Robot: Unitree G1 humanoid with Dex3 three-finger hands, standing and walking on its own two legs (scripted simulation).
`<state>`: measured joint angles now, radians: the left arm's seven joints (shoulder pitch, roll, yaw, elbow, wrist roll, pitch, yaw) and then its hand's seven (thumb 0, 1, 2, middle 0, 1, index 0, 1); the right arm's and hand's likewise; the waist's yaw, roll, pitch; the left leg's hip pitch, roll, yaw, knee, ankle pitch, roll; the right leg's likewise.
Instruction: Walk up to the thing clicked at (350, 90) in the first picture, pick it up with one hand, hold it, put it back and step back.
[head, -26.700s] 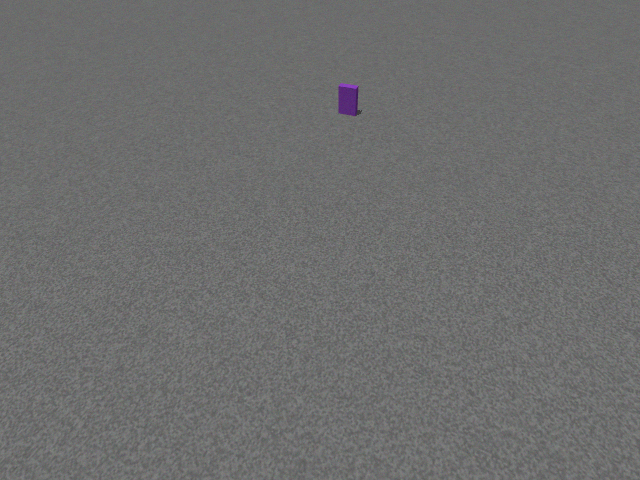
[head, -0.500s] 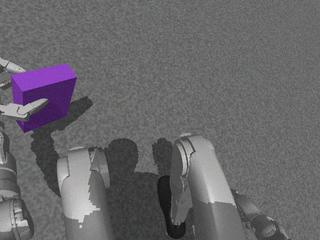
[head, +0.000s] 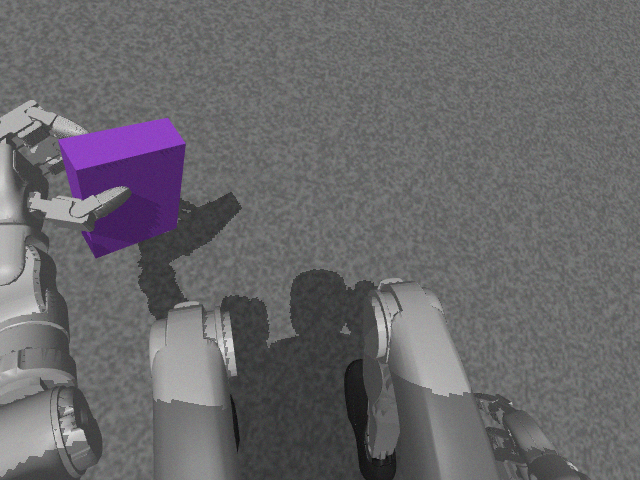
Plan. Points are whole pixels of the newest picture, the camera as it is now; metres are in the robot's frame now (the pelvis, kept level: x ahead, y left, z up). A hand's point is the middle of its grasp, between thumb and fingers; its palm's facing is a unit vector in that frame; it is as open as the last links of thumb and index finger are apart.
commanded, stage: settle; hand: left
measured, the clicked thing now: (129, 192) +0.46 +0.23 -0.07
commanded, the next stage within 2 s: lift in 0.62 s
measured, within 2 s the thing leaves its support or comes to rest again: neither
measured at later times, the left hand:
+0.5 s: hand (66, 156) +0.46 +0.26 +0.02, palm faces +0.13 -0.99 -0.03, open 8.7 cm
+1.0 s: hand (60, 146) +0.46 +0.25 +0.05, palm faces +0.11 -0.99 -0.04, open 8.7 cm
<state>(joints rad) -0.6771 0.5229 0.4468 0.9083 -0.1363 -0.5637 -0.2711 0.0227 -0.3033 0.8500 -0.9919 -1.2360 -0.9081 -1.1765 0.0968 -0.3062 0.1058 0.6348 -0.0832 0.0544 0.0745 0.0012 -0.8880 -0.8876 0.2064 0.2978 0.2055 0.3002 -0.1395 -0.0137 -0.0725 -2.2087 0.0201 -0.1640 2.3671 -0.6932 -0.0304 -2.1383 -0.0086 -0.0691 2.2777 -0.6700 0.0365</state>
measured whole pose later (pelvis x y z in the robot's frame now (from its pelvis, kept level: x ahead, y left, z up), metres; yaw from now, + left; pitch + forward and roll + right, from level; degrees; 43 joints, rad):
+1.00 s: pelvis +0.00 +0.00 +0.04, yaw +3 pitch +32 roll -4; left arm -0.68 0.45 0.44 0.91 -0.13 -0.53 -0.30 0.03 -0.34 0.88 -1.01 -1.24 -0.94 -1.17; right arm 0.15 -0.28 0.04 0.66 -0.05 0.02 0.04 0.00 -0.92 -0.89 0.21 0.30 0.20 0.30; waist -0.12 0.01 -0.14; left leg -2.09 0.03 -0.11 2.21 -0.68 -0.03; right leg -2.05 -0.02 -0.03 2.16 -0.67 0.03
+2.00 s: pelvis +0.05 +0.01 +0.29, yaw +6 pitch +20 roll -3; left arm -0.17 0.27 0.21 0.34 -0.21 -0.29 -0.18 0.03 -0.34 0.89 -1.00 -1.25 -0.94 -1.18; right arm 0.19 -0.24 0.00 0.61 0.04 -0.06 -0.04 0.01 -0.92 -0.89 0.20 0.30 0.20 0.30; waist -0.03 0.02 -0.16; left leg -1.18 0.05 -0.06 1.39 -0.58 -0.01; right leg -1.13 -0.03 -0.05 1.33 -0.56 0.03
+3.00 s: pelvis +0.07 +0.00 +0.37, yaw +6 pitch +9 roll -2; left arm -0.12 0.21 0.16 0.39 -0.21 -0.33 -0.20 0.03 -0.38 0.93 -1.01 -1.29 -0.95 -1.20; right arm 0.24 -0.23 0.00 0.64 0.02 -0.05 -0.04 0.01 -0.92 -0.89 0.20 0.30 0.20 0.30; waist -0.02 0.02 -0.07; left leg -0.67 0.05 -0.02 0.97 -0.45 -0.02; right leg -0.64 -0.02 -0.03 0.93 -0.43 0.02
